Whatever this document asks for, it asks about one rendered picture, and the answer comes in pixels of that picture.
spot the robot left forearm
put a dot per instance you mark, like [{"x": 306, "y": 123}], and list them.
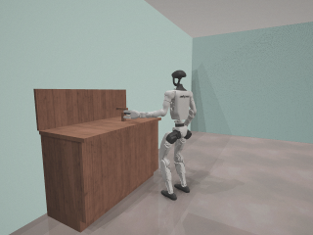
[{"x": 154, "y": 114}]

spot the robot head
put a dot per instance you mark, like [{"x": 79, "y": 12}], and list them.
[{"x": 178, "y": 74}]

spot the robot right forearm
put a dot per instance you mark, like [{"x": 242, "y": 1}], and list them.
[{"x": 189, "y": 119}]

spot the robot right shin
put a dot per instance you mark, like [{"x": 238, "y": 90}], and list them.
[{"x": 180, "y": 168}]

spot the right robot upper arm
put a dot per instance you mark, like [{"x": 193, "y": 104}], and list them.
[{"x": 192, "y": 105}]

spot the counter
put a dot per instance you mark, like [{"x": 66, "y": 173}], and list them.
[{"x": 92, "y": 156}]

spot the left robot upper arm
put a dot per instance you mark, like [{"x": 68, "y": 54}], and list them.
[{"x": 168, "y": 96}]

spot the left robot hand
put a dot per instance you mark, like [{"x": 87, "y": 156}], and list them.
[{"x": 133, "y": 114}]

